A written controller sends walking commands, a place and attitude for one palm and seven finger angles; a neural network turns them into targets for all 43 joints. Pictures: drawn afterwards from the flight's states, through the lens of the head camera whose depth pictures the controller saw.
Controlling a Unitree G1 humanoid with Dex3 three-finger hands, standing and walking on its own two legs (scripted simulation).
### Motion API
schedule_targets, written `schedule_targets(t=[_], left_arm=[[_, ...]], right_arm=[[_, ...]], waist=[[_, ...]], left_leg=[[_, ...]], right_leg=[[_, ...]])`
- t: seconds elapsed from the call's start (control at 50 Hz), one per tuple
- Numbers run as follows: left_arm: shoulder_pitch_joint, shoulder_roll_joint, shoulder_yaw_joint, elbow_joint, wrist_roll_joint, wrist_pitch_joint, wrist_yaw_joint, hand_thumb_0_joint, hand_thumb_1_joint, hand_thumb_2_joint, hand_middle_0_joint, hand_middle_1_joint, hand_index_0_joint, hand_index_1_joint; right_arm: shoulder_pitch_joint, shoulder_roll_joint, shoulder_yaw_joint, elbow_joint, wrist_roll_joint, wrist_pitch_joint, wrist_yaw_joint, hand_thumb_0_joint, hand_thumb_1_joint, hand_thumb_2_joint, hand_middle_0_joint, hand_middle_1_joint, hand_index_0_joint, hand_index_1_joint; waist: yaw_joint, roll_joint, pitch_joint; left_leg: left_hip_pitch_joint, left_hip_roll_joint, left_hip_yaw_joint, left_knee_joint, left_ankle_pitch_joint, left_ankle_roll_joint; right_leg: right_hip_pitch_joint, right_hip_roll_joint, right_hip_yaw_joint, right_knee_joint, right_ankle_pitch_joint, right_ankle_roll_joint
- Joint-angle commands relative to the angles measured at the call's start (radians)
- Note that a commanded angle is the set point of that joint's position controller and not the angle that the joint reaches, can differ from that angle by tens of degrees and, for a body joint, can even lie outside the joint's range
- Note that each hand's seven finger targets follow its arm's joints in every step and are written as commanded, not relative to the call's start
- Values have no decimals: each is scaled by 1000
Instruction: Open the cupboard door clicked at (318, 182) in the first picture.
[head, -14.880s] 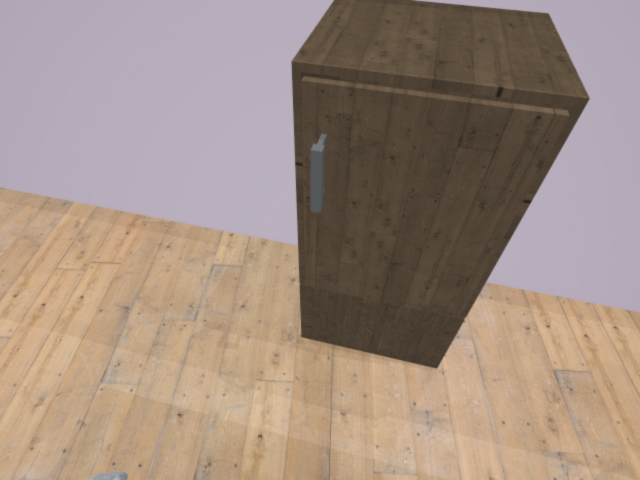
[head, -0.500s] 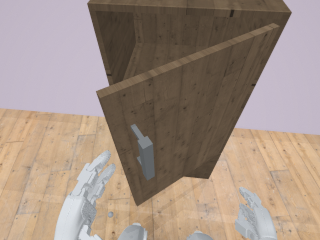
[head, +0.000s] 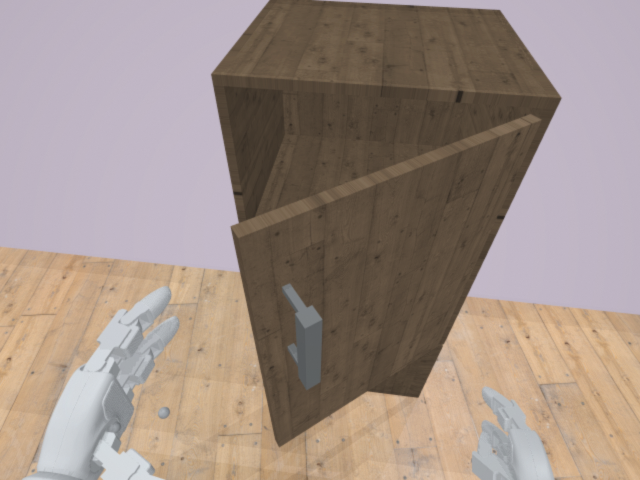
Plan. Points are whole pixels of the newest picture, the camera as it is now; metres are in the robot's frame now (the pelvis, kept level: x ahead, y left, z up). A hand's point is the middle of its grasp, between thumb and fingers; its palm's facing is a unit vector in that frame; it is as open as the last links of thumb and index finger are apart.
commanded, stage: draw the hand back to the body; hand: left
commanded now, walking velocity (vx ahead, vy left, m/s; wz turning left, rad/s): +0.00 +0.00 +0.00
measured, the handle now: (300, 338) +0.28 +0.05 +0.06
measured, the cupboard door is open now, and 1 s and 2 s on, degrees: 39 39 39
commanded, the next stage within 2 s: step back with the hand held close in 1.04 s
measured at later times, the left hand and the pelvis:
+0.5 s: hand (61, 327) +0.20 +0.25 +0.19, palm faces +0.36 -0.85 -0.38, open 11.0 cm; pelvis +0.02 +0.01 +0.05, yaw -1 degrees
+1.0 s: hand (49, 297) +0.21 +0.25 +0.21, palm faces +0.43 -0.82 -0.38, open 7.5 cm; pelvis +0.02 +0.00 +0.06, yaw -1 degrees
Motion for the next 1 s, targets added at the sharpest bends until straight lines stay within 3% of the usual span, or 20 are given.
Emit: schedule_targets(t=[0.0,0.04,0.12,0.2,0.24,0.28,0.32,0.4,0.42,0.52,0.56,0.64,0.68,0.72,0.8,0.92,0.98], left_arm=[[-16,132,81,-276,139,44,214,0,-220,420,-160,-300,-160,-300],[20,114,74,-237,160,81,253,0,-150,450,-162,-300,-162,-300],[-54,158,105,-281,183,90,293,0,-10,510,-168,-300,-168,-300],[-83,186,155,-253,190,93,311,0,130,570,-173,-300,-173,-300],[-101,174,152,-258,189,89,310,0,200,600,-175,-300,-175,-300],[-124,181,171,-241,189,87,311,0,270,630,-178,-300,-178,-300],[-141,193,195,-237,187,82,313,0,340,660,-180,-300,-180,-300],[-167,212,249,-195,182,73,311,0,480,720,-185,-300,-185,-300],[-180,209,251,-208,180,69,309,0,515,735,-186,-300,-186,-300],[-242,232,305,-190,174,60,310,0,690,810,-192,-300,-192,-300],[-261,244,334,-163,169,56,310,0,760,840,-195,-300,-195,-300],[-313,270,380,-159,165,44,311,0,900,900,-200,-300,-200,-300],[-278,221,340,-112,162,46,301,0,900,900,-200,-300,-200,-300],[-272,213,325,-114,162,46,294,0,900,900,-200,-300,-200,-300],[-284,256,360,-124,163,40,296,0,900,900,-200,-300,-200,-300],[-308,270,370,-170,167,27,301,0,900,900,-200,-300,-200,-300],[-297,259,365,-136,164,27,300,0,900,900,-200,-300,-200,-300]], right_arm=[[-96,-73,-21,-179,-11,-43,-53,0,-900,-900,200,300,200,300],[-104,-71,-17,-164,-14,-30,-58,0,-900,-900,200,300,200,300],[-119,-84,-7,-137,-25,-43,-64,0,-900,-900,200,300,200,300],[-137,-89,-4,-96,-29,-63,-65,0,-900,-900,200,300,200,300],[-140,-88,1,-80,-30,-73,-61,0,-900,-900,200,300,200,300],[-149,-90,0,-63,-31,-81,-59,0,-900,-900,200,300,200,300],[-160,-91,-1,-45,-32,-91,-57,0,-900,-900,200,300,200,300],[-177,-95,-6,-12,-35,-94,-50,0,-900,-900,200,300,200,300],[-185,-96,-7,-10,-36,-96,-47,0,-900,-900,200,300,200,300],[-198,-98,-12,18,-41,-100,-41,0,-900,-900,200,300,200,300],[-201,-98,-14,30,-40,-97,-37,0,-900,-900,200,300,200,300],[-211,-101,-20,45,-42,-94,-35,0,-900,-900,200,300,200,300],[-212,-100,-23,53,-43,-92,-27,0,-900,-900,200,300,200,300],[-217,-105,-28,53,-44,-87,-22,0,-900,-900,200,300,200,300],[-228,-109,-34,56,-47,-84,-25,0,-900,-900,200,300,200,300],[-232,-97,-29,62,-47,-93,-28,0,-900,-900,200,300,200,300],[-233,-96,-31,67,-46,-94,-27,0,-900,-900,200,300,200,300]], waist=[[21,39,24],[12,-14,55],[14,28,25],[22,10,50],[20,33,58],[21,6,67],[26,41,72],[34,-9,88],[33,20,89],[36,35,91],[38,7,106],[41,35,85],[36,15,112],[38,22,102],[47,-12,87],[45,55,77],[44,3,99]], left_leg=[[123,-18,33,-265,149,19],[148,-9,37,-281,174,22],[231,-8,29,-341,229,25],[286,-5,26,-397,276,25],[318,-3,20,-425,321,21],[342,0,20,-450,332,20],[370,1,20,-478,359,16],[396,6,21,-521,405,13],[412,7,25,-532,417,12],[450,5,35,-565,450,11],[450,4,37,-580,432,11],[483,-1,52,-588,470,14],[488,0,60,-594,468,16],[502,1,62,-600,496,18],[508,-4,66,-606,472,23],[531,-12,74,-607,490,20],[533,-12,76,-609,471,22]], right_leg=[[58,13,25,-271,153,-40],[77,13,12,-287,173,-32],[153,6,7,-315,226,-32],[216,5,1,-361,269,-32],[240,4,-3,-370,294,-30],[261,6,-4,-392,304,-28],[292,2,-3,-408,321,-29],[342,8,-8,-446,355,-28],[351,5,-3,-452,362,-28],[391,5,0,-488,399,-27],[399,9,-1,-505,392,-27],[428,8,5,-522,436,-27],[421,7,3,-535,440,-22],[438,4,4,-540,461,-22],[458,9,9,-556,467,-21],[473,5,14,-562,490,-23],[457,9,12,-575,472,-19]])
